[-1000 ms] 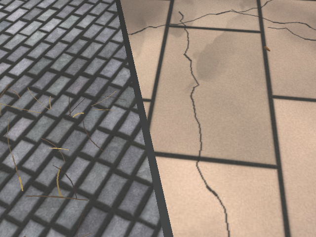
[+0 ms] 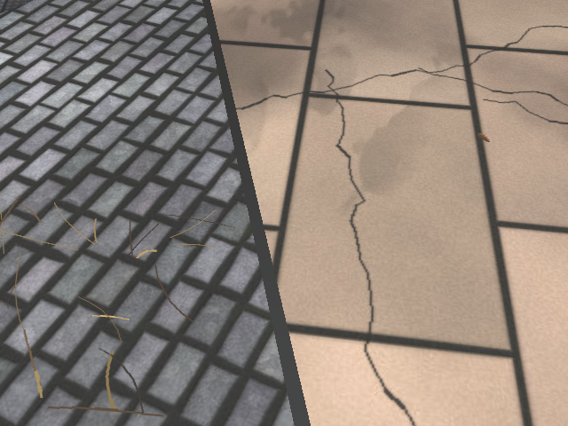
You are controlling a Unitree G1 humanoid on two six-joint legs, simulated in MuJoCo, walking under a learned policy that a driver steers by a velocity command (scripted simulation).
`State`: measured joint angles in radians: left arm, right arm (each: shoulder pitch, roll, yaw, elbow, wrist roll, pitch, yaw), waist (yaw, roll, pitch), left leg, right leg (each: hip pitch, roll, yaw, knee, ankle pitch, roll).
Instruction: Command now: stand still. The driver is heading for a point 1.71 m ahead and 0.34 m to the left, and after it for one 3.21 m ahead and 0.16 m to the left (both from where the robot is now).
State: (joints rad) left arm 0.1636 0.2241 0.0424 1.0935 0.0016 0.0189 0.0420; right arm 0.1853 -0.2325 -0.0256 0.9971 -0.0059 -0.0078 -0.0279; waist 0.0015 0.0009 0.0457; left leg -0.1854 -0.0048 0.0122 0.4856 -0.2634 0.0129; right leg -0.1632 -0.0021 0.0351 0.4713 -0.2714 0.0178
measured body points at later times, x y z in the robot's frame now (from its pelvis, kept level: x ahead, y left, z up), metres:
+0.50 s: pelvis +0.00 +0.00 +0.00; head +0.01 +0.01 +0.45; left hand +0.01 +0.25 -0.16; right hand +0.03 -0.24 -0.15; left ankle +0.00 +0.11 -0.74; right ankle -0.01 -0.13 -0.74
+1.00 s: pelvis +0.01 +0.00 +0.00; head +0.01 +0.00 +0.45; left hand -0.01 +0.24 -0.16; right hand +0.01 -0.25 -0.16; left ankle +0.00 +0.11 -0.74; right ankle -0.01 -0.12 -0.73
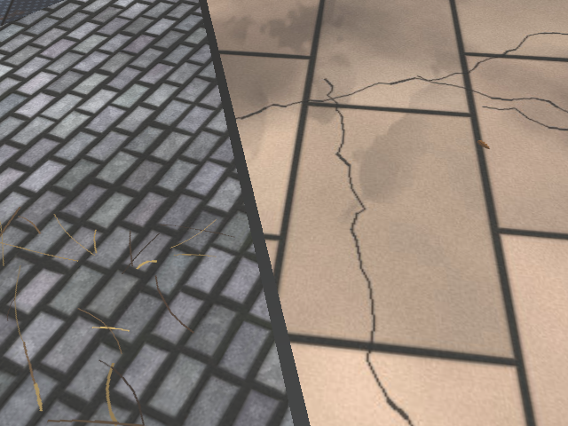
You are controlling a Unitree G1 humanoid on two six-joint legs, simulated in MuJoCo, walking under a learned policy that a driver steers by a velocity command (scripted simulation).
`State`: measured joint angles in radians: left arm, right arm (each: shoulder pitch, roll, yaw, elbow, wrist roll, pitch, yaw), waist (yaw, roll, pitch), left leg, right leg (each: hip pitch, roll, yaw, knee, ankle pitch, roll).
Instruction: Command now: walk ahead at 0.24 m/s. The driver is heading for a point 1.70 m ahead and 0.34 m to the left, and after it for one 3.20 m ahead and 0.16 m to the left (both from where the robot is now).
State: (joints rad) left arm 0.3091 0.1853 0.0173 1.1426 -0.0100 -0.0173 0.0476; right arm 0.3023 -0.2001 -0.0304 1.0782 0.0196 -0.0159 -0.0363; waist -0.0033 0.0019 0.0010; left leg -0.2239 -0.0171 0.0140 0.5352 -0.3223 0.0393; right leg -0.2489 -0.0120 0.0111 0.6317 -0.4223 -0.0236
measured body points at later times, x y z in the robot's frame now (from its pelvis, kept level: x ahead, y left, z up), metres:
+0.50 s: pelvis +0.18 -0.02 +0.00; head +0.21 -0.03 +0.45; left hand +0.05 +0.20 -0.13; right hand +0.41 -0.24 -0.11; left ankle +0.37 +0.11 -0.70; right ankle +0.01 -0.13 -0.73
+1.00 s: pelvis +0.48 +0.01 +0.01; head +0.50 +0.01 +0.46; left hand +0.67 +0.25 -0.10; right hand +0.44 -0.25 -0.13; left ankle +0.39 +0.10 -0.73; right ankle +0.68 -0.16 -0.68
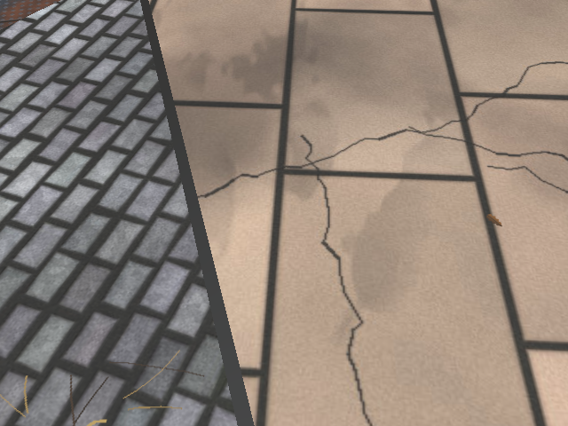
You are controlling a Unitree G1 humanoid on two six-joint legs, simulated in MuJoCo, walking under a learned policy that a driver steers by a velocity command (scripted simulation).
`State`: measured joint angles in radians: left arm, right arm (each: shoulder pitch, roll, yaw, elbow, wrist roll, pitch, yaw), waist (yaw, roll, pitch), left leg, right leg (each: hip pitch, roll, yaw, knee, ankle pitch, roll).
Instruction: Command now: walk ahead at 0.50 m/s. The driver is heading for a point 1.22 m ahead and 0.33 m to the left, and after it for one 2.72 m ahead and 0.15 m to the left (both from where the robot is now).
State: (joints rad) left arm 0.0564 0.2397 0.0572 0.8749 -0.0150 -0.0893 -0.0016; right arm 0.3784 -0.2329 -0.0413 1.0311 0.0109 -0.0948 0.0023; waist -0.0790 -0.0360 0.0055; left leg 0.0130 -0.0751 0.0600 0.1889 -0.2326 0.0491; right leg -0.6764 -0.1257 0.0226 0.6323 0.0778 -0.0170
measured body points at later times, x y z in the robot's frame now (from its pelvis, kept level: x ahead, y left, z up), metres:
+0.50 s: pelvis +0.29 -0.05 +0.00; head +0.30 -0.06 +0.45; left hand +0.28 +0.21 -0.13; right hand +0.45 -0.30 -0.12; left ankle +0.46 +0.13 -0.68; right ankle +0.23 -0.14 -0.74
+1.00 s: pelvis +0.57 +0.04 +0.00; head +0.60 +0.07 +0.45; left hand +0.68 +0.35 -0.09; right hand +0.71 -0.21 -0.11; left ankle +0.53 +0.10 -0.74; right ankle +0.78 -0.10 -0.68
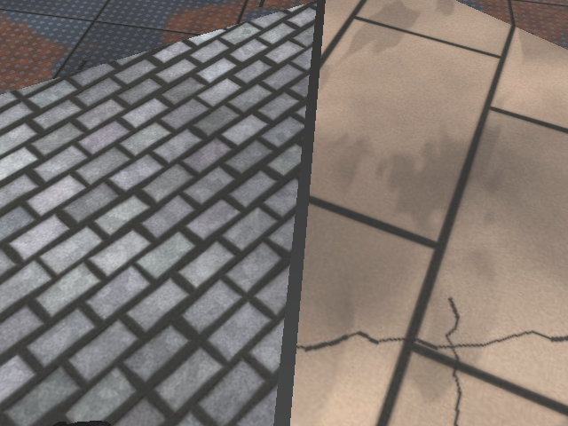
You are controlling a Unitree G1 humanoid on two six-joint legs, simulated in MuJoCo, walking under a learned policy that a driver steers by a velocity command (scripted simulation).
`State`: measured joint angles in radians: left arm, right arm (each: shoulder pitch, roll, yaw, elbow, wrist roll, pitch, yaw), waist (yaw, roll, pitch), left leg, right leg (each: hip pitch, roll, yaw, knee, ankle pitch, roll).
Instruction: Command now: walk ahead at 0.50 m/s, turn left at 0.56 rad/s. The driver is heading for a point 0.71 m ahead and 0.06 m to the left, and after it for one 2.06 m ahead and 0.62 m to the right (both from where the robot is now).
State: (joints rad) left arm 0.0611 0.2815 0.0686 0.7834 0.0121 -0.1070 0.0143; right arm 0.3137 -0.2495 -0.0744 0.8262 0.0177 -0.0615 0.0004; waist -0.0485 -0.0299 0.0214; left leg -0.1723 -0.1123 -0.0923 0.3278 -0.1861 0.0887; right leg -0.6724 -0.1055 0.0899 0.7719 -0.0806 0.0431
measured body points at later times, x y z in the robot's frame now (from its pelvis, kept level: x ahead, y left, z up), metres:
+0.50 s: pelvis +0.18 -0.05 -0.01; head +0.24 -0.04 +0.44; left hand +0.24 +0.25 -0.12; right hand +0.41 -0.28 -0.10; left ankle +0.20 +0.10 -0.69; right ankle +0.26 -0.15 -0.75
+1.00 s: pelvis +0.15 -0.03 -0.02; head +0.17 -0.03 +0.43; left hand +0.14 +0.26 -0.15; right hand +0.38 -0.22 -0.12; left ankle +0.18 +0.09 -0.75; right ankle +0.15 -0.17 -0.75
